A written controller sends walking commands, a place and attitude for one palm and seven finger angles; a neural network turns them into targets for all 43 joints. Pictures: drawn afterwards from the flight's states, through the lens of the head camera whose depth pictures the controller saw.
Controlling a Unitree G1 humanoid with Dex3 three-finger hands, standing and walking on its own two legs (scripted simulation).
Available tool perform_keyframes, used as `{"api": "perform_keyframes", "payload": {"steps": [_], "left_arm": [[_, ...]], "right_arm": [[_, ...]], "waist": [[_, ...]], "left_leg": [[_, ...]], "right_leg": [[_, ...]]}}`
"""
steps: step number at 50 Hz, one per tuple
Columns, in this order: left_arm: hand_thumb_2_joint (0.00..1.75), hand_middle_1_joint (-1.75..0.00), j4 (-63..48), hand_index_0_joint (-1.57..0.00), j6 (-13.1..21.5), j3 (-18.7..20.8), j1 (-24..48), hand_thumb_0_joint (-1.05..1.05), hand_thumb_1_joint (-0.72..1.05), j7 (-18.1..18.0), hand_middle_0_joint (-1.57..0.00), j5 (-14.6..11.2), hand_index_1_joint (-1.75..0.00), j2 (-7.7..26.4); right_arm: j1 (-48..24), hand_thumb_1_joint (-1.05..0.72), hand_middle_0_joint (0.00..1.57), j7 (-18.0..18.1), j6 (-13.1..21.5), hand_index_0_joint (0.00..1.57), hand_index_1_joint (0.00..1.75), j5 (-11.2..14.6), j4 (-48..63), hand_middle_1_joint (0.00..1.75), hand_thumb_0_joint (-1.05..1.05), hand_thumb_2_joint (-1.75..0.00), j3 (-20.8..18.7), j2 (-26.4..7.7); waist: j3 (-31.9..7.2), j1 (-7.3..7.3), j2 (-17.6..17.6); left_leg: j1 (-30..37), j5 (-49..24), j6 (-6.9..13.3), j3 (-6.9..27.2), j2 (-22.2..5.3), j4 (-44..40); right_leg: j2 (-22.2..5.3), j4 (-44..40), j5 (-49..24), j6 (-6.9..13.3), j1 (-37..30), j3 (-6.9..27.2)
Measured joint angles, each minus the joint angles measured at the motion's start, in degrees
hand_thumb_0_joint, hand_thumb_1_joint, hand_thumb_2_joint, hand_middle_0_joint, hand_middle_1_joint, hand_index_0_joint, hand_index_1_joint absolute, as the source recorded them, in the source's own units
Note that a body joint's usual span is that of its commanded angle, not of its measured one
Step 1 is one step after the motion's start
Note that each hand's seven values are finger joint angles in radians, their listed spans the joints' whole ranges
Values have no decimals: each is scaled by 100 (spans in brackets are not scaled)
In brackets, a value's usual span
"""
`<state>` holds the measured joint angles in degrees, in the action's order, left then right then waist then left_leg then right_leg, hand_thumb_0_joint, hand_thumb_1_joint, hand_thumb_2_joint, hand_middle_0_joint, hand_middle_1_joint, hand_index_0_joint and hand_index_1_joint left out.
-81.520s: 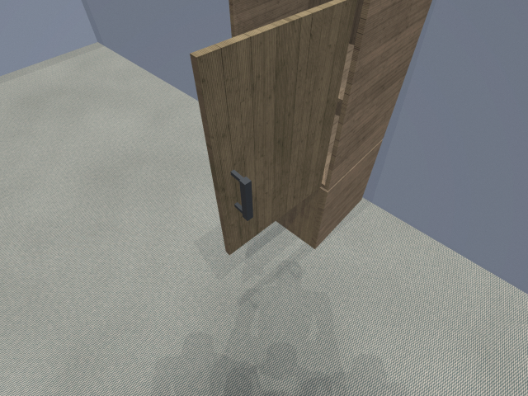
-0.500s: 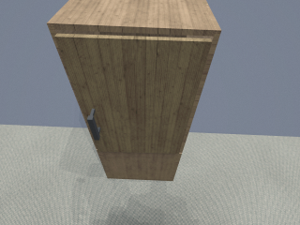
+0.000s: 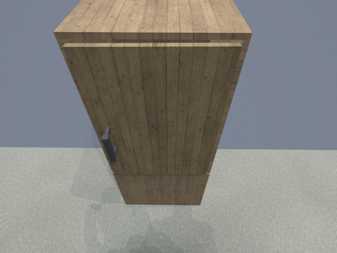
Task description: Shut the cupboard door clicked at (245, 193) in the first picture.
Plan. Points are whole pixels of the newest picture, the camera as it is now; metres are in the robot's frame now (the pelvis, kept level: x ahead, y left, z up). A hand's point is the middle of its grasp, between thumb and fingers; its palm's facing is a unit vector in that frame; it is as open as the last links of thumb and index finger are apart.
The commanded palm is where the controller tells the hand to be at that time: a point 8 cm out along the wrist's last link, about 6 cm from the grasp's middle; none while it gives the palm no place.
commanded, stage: come to a stop and stand still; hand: left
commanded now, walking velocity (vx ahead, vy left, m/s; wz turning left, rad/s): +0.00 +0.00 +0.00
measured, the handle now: (110, 144) +0.46 +0.22 -0.08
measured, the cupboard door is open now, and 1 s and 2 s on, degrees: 1 1 1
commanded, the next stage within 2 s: look again from close up in 0.06 s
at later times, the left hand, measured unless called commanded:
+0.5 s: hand out of the picture +0.00 +0.17 -0.17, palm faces +0.00 -0.98 -0.19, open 7.4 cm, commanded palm none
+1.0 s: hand (102, 225) +0.19 +0.17 -0.02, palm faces +0.07 -1.00 -0.02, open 6.8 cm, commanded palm +0.11 +0.22 -0.07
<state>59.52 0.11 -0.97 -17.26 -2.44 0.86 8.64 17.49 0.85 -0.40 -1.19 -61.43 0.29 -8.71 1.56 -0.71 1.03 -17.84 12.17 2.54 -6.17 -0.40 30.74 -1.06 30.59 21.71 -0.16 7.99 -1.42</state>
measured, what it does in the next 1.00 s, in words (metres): lowers itself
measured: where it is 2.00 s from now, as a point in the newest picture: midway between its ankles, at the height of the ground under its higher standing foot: outside the picture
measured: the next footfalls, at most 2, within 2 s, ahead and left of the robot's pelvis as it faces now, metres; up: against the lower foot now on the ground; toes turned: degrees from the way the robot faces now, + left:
none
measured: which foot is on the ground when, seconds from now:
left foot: down 0.00-1.00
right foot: down 0.00-1.00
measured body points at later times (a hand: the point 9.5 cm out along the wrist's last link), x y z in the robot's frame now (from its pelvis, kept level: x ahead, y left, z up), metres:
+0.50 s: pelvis +0.01 +0.00 +0.01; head +0.02 +0.01 +0.46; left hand +0.00 +0.22 -0.16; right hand +0.05 -0.24 -0.14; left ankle +0.05 +0.09 -0.73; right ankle -0.06 -0.12 -0.73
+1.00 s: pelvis -0.04 -0.02 -0.06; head -0.01 -0.02 +0.39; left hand +0.18 +0.22 -0.02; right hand +0.14 -0.28 -0.13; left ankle +0.05 +0.09 -0.73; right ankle -0.06 -0.12 -0.73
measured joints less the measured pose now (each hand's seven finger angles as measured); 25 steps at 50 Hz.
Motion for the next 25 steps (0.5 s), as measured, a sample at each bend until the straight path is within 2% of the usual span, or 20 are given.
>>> {"api": "perform_keyframes", "payload": {"steps": [11,25], "left_arm": [[90,-30,235,-20,17,-2,-83,1,91,27,-20,12,-30,61],[90,-30,331,-20,28,6,4,1,91,61,-20,26,-30,155]], "right_arm": [[-329,-92,20,33,111,20,29,43,-96,29,1,-90,-23,-73],[-614,-91,20,32,108,20,29,51,-177,29,0,-90,-23,-94]], "waist": [[23,91,-218],[23,150,-265]], "left_leg": [[159,-62,-18,-49,-13,-227],[283,-133,-54,-48,-39,-397]], "right_leg": [[18,-264,-106,-3,-150,53],[54,-473,-202,20,-283,56]]}}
